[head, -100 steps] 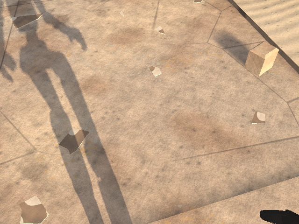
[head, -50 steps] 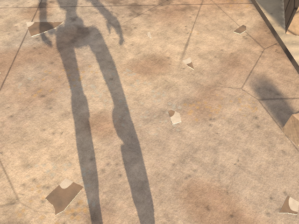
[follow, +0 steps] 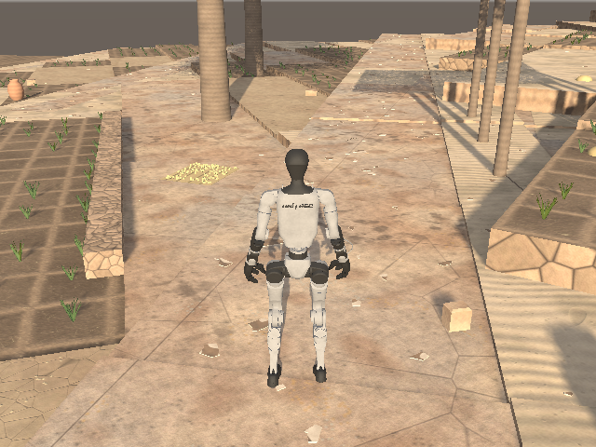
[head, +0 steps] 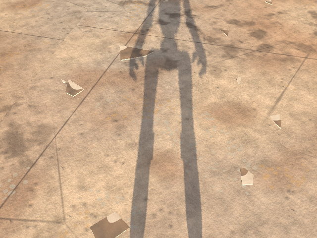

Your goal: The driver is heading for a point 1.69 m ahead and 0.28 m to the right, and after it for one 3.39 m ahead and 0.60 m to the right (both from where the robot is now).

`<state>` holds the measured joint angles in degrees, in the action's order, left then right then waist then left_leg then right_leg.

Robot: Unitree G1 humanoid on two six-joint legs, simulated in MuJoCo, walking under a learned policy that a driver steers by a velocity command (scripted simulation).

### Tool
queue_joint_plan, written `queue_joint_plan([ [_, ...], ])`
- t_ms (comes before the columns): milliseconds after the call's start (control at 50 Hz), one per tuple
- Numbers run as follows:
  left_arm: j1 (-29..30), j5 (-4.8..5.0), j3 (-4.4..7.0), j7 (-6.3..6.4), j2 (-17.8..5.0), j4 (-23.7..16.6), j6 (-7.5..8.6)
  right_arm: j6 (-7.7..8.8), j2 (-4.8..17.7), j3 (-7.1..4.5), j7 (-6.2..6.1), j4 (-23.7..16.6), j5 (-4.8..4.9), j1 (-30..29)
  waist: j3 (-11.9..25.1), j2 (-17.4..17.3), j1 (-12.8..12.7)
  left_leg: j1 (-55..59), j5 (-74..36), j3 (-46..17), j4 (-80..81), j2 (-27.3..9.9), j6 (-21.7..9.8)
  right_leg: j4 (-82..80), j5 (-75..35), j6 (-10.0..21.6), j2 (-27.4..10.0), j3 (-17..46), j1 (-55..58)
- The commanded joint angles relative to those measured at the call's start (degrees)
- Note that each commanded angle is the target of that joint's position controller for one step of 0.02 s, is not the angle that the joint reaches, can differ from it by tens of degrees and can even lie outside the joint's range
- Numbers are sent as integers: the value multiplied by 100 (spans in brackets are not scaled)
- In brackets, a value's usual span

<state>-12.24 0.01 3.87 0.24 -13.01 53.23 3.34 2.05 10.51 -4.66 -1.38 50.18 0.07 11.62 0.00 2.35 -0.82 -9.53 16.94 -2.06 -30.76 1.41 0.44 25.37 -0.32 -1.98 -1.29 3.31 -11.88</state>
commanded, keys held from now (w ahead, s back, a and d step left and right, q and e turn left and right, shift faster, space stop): no key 0.90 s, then w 0.10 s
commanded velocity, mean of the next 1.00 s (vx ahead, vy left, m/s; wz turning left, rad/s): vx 0.01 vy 0.00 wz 0.01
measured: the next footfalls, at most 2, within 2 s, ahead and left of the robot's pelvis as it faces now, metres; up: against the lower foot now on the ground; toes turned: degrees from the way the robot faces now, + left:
right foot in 1.58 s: +0.31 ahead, -0.18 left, -0.02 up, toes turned -3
left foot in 1.98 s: +0.51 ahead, +0.01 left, -0.02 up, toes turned +0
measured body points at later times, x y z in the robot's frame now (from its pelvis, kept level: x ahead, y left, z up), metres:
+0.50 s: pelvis +0.00 -0.02 +0.00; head +0.00 -0.03 +0.45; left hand +0.01 +0.21 -0.16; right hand -0.02 -0.25 -0.17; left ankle -0.04 +0.13 -0.73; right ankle +0.02 -0.13 -0.74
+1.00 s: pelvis -0.01 -0.04 -0.03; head -0.01 -0.03 +0.42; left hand +0.02 +0.19 -0.19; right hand -0.05 -0.26 -0.19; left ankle -0.04 +0.13 -0.73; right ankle +0.02 -0.13 -0.77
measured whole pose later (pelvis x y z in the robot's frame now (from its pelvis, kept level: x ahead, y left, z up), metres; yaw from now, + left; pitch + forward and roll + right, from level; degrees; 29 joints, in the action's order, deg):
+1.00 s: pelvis -0.01 -0.04 -0.03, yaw +0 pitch +0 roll +2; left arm -16.0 0.7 1.3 1.6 -9.1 61.1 -0.9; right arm 0.7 6.8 -4.1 -3.8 67.7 0.4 19.0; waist 0.8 3.0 1.0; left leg -16.8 25.8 0.0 -43.0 -2.3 3.7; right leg 26.8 14.8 2.8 1.1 3.5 -14.2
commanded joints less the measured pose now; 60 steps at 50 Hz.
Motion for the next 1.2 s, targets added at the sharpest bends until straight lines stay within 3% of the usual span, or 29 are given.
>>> queue_joint_plan([
  [20,-135,8,121,40,-417,-55,26,108,590,-147,-80,-11,35,40,-139,-417,17,-532,-1314,-173,667,-341,-84,-121,-951,37,15,-124,336],
  [160,-277,-3,102,98,-318,360,-59,81,436,-143,-133,556,75,270,-187,-137,80,-542,-934,133,562,-252,19,-171,-962,121,10,-68,371],
  [380,-437,-8,9,177,-154,712,-169,5,162,-82,-169,1301,97,641,-357,-128,129,-550,-691,371,471,-232,152,-448,71,235,-9,118,90],
  [720,-586,5,-89,164,-13,846,-253,-16,-6,-23,-218,1832,109,1133,-444,-82,135,-560,-645,434,366,-294,237,-734,654,328,-41,316,-19],
  [760,-742,-3,-114,175,65,875,-280,-3,74,-43,-210,1830,96,1089,-377,-127,86,-657,-463,418,242,-287,227,-629,289,316,-10,232,168],
  [780,-1137,3,-132,185,112,973,-332,21,171,-73,-198,1767,50,947,-177,-134,-1,-938,51,389,-248,-259,171,-403,-543,321,-91,154,582],
  [820,-1219,15,-205,121,-40,934,-417,28,-53,-30,-205,1698,12,1076,169,689,108,-1428,1233,261,-1380,-240,212,-35,-2546,601,-559,349,993],
  [840,-871,-86,-225,77,-236,787,-391,-52,-233,26,-239,1706,61,1377,266,859,241,-1118,1248,89,-1531,-493,242,-331,-1475,1112,-1138,939,336],
  [860,-445,-147,-193,60,-335,623,-360,-145,-140,20,-294,1690,89,1310,17,525,294,-888,881,142,-1667,-507,273,-671,-147,1323,-1179,1280,-408],
  [900,-55,-125,-194,79,-346,471,-329,-234,-64,21,-315,1657,43,1215,-361,185,395,-582,349,194,-1235,-452,257,-967,1454,1122,-797,1075,-1164],
  [920,-152,-60,-218,87,-199,524,-339,-233,-121,46,-304,1765,-5,1397,-346,112,425,-439,167,253,-780,-431,284,-1089,2675,885,-507,848,-1162],
  [940,-401,27,-194,119,-195,601,-372,-210,-74,39,-285,1822,-11,1415,-537,81,338,-526,221,452,-523,-238,305,-1164,3527,685,-204,636,-1106],
  [960,-692,100,-133,170,-357,674,-412,-172,83,-7,-273,1831,13,1350,-641,130,223,-785,569,685,-617,-20,275,-1197,3998,659,-109,621,-911],
  [1000,-1024,158,-15,223,-681,727,-421,-34,64,-18,-208,1761,46,1252,-552,552,64,-1245,649,799,-1423,-9,174,-1407,4310,1011,-646,1322,-478],
  [1060,-896,125,62,221,-688,591,-351,163,1,-1,-110,1543,127,1026,-530,667,48,-1539,931,565,-1857,-344,-175,-1652,4305,1363,-1222,1936,-475],
  [1100,-242,199,65,197,-623,361,-310,251,-97,10,-85,1649,119,1514,-572,658,473,-543,729,704,-842,-287,-420,-1496,4160,1227,-988,1469,-1245],
  [1120,122,242,45,181,-512,218,-281,285,-86,-10,-73,1824,88,2020,-634,504,748,14,636,805,-288,-143,-489,-1103,4029,1055,-594,944,-1631],
  [1140,330,302,-39,197,-139,30,-249,345,323,-108,-81,1994,28,2526,-791,-566,877,221,1499,-113,538,-571,-679,-48,3754,662,163,5,-2107],
  [1160,842,371,-114,194,52,-266,-140,422,918,-247,-75,2074,74,3013,-1059,-1979,1105,642,2666,-2299,1867,-1828,-1250,1720,2838,439,453,-547,-3206],
  [1180,1327,380,-117,133,-98,-495,29,524,753,-178,-84,1926,-83,2754,-1219,-1740,1072,484,2357,-3663,2246,-2495,-1533,2711,2686,624,108,204,-3828],
  [1200,1028,366,-80,60,-202,-386,115,586,579,-91,-74,1711,-114,2233,-1160,-1136,652,414,1895,-3374,2146,-2496,-1461,3093,2230,710,-133,355,-3899],
])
